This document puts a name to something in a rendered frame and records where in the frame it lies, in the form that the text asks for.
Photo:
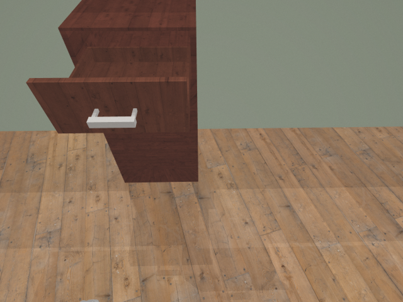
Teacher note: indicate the cabinet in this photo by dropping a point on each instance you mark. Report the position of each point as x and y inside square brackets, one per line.
[142, 157]

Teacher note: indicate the handle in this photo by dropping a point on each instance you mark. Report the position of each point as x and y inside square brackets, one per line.
[112, 121]

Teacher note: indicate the drawer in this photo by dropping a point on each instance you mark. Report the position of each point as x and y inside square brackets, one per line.
[155, 80]

